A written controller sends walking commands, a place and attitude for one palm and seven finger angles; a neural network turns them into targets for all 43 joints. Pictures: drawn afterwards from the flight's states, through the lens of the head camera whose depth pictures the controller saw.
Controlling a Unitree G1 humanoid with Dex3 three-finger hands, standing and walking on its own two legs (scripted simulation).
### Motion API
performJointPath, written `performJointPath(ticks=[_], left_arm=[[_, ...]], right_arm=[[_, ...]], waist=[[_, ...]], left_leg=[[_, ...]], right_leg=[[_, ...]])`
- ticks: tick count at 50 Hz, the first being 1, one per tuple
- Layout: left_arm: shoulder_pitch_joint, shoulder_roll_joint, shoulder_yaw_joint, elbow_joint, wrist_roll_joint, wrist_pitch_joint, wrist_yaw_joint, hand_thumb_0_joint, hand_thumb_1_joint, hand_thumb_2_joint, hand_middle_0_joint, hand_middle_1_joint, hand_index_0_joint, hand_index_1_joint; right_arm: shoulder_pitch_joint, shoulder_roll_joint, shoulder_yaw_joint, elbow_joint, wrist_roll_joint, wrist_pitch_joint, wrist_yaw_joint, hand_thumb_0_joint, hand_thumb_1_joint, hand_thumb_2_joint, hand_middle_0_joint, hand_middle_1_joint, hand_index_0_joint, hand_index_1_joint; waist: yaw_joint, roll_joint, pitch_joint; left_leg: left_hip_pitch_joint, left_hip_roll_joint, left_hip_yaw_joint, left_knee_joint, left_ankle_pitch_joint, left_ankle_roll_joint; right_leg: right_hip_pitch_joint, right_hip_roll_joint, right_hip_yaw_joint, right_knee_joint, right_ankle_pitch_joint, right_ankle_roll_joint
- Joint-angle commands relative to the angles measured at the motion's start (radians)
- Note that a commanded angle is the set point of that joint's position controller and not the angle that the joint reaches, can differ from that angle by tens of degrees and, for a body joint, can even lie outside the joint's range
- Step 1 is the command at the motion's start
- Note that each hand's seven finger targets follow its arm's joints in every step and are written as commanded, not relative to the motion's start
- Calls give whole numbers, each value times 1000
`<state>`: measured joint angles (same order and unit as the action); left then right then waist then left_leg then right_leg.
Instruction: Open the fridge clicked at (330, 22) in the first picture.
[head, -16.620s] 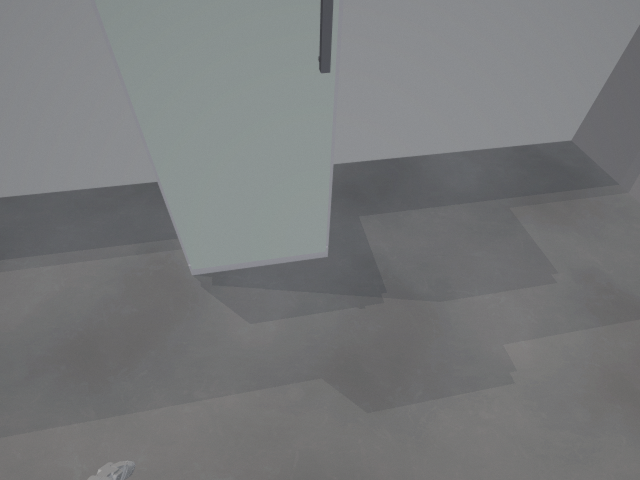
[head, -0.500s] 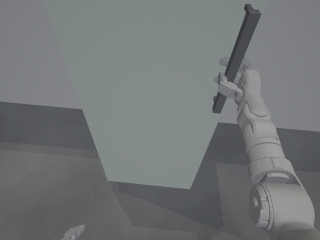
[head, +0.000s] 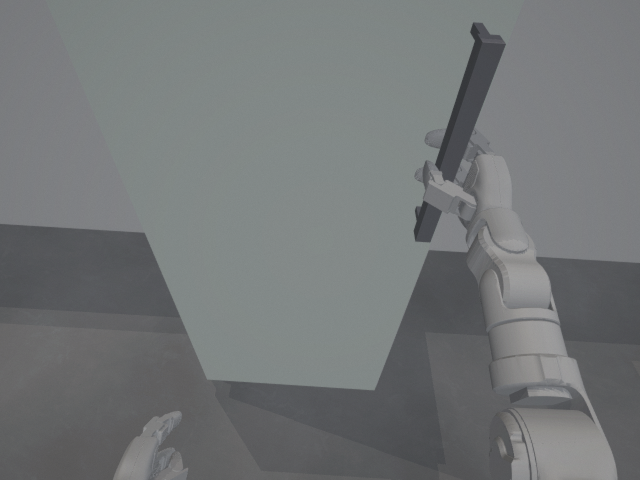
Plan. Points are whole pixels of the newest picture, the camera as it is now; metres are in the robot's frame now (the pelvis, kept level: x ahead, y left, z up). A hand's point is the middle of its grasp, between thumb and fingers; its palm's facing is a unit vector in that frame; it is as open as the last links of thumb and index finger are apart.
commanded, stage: pull the door a little, standing still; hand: right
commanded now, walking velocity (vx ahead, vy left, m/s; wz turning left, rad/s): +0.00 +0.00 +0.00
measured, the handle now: (446, 149) +0.48 -0.12 +0.20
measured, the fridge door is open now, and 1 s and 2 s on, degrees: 0 23 54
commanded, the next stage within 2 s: walk backward, drawing the door open in 0.28 s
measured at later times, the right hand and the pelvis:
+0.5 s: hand (432, 244) +0.33 -0.09 +0.18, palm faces -0.08 +0.99 -0.15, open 6.7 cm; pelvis +0.03 +0.01 +0.00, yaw +2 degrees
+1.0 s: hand (404, 313) +0.25 -0.05 +0.17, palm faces +0.01 +0.98 -0.21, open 7.2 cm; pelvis -0.04 +0.05 +0.00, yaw -4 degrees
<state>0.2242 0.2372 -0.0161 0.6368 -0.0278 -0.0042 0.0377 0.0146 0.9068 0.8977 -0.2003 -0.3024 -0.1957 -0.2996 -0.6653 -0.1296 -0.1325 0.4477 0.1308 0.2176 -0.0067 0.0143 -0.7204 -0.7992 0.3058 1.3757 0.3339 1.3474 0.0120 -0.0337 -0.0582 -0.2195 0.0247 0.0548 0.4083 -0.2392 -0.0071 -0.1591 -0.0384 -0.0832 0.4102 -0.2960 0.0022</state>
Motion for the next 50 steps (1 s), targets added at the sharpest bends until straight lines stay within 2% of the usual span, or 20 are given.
performJointPath(ticks=[1,14,18,19,20,21,22,24,27,28,31,34,37,38,40,42,43,46,49,50], left_arm=[[-48,105,33,-153,-1,-29,5,0,900,900,-200,-300,-200,-300],[-164,91,21,-270,-3,14,-28,0,900,900,-200,-300,-200,-300],[-202,75,13,-298,-3,26,-41,0,900,900,-200,-300,-200,-300],[-212,81,14,-296,-5,32,-39,0,900,900,-200,-300,-200,-300],[-210,97,0,-300,8,32,2,0,900,900,-200,-300,-200,-300],[-171,75,10,-240,21,40,22,0,900,900,-200,-300,-200,-300],[-176,67,8,-247,34,41,20,0,900,900,-200,-300,-200,-300],[-176,66,7,-260,36,61,28,0,900,900,-200,-300,-200,-300],[-154,65,14,-272,44,80,26,0,900,900,-200,-300,-200,-300],[-157,61,16,-283,47,85,22,0,900,900,-200,-300,-200,-300],[-173,49,18,-293,50,79,7,0,900,900,-200,-300,-200,-300],[-194,43,11,-300,56,64,1,0,900,900,-200,-300,-200,-300],[-188,30,7,-300,52,46,-2,0,900,900,-200,-300,-200,-300],[-181,26,8,-301,52,44,0,0,900,900,-200,-300,-200,-300],[-181,6,7,-304,50,36,13,0,900,900,-200,-300,-200,-300],[-199,-21,-4,-298,50,22,28,0,900,900,-200,-300,-200,-300],[-208,-30,-7,-299,48,10,32,0,900,900,-200,-300,-200,-300],[-207,-31,-16,-284,60,-3,40,0,900,900,-200,-300,-200,-300],[-193,-14,-9,-261,57,-10,44,0,900,900,-200,-300,-200,-300],[-171,-9,-3,-261,50,-14,44,0,900,900,-200,-300,-200,-300]], right_arm=[[-273,-111,-27,-292,19,-58,20,0,-900,-900,450,1400,450,1400],[264,-117,-26,-736,34,22,47,0,-900,-900,450,1400,450,1400],[471,-97,8,-974,37,68,48,0,-900,-900,450,1400,450,1400],[497,-135,-18,-1010,35,77,42,0,-900,-900,450,1400,450,1400],[-32,-348,-6,-1153,-51,-103,-13,0,-900,-900,450,1400,450,1400],[181,-248,10,-926,-54,-152,-40,0,-900,-900,450,1400,450,1400],[356,-177,57,-903,-64,-173,-44,0,-900,-900,450,1400,450,1400],[424,-157,103,-975,-76,-211,-39,0,-900,-900,450,1400,450,1400],[418,-158,124,-1062,-86,-264,-43,0,-900,-900,450,1400,450,1400],[430,-152,129,-1090,-87,-275,-45,0,-900,-900,450,1400,450,1400],[462,-138,147,-1146,-96,-297,-54,0,-900,-900,450,1400,450,1400],[479,-139,147,-1175,-105,-316,-63,0,-900,-900,450,1400,450,1400],[532,-149,128,-1180,-106,-340,-71,0,-900,-900,450,1400,450,1400],[545,-159,118,-1179,-107,-350,-71,0,-900,-900,450,1400,450,1400],[575,-183,88,-1176,-109,-370,-72,0,-900,-900,450,1400,450,1400],[632,-189,50,-1162,-114,-381,-76,0,-900,-900,450,1400,450,1400],[645,-171,60,-1169,-115,-380,-76,0,-900,-900,450,1400,450,1400],[593,-131,104,-1221,-128,-383,-85,0,-900,-900,450,1400,450,1400],[578,-118,148,-1251,-121,-392,-94,0,-900,-900,450,1400,450,1400],[550,-104,176,-1272,-118,-395,-97,0,-900,-900,450,1400,450,1400]], waist=[[-45,78,-380],[-111,82,-334],[-107,79,-286],[-109,78,-281],[4,43,-147],[11,110,-150],[-12,135,-137],[-8,100,-187],[20,13,-275],[22,-15,-295],[22,-76,-282],[13,-60,-215],[15,15,-202],[15,54,-214],[0,186,-231],[-41,249,-246],[-56,261,-240],[-30,210,-239],[-1,147,-246],[20,102,-247]], left_leg=[[260,-18,3,60,702,40],[331,-6,-4,64,755,40],[303,-8,-3,65,717,35],[304,-8,-7,63,708,36],[141,59,-102,-18,682,6],[91,82,-77,-22,609,20],[85,86,-74,-17,639,21],[129,88,-41,38,715,29],[80,35,5,132,713,1],[49,16,9,156,668,-7],[-64,-28,0,196,247,-9],[-37,-26,0,136,218,-5],[70,-3,3,57,545,-1],[145,34,-11,56,750,12],[316,166,-67,64,1086,72],[351,262,-107,51,1153,109],[324,276,-107,47,1094,112],[258,244,-27,55,866,151],[147,166,54,90,589,104],[93,115,75,159,478,68]], right_leg=[[105,22,25,36,695,-22],[69,20,21,25,693,-24],[52,23,31,21,635,-27],[51,22,31,24,616,-26],[4,-4,34,99,510,-44],[32,-8,64,129,460,-46],[17,-9,70,139,432,-45],[28,-14,85,134,520,-40],[184,-47,107,117,886,-41],[236,-61,119,126,996,-46],[312,-126,178,94,1173,-61],[225,-122,179,71,1068,-53],[137,-76,135,125,950,-23],[56,-46,108,164,780,-7],[-187,43,67,287,203,9],[-309,70,94,441,-136,-16],[-311,59,115,489,-162,-23],[-251,33,81,391,-62,1],[-69,23,39,150,150,12],[27,6,56,27,321,6]])
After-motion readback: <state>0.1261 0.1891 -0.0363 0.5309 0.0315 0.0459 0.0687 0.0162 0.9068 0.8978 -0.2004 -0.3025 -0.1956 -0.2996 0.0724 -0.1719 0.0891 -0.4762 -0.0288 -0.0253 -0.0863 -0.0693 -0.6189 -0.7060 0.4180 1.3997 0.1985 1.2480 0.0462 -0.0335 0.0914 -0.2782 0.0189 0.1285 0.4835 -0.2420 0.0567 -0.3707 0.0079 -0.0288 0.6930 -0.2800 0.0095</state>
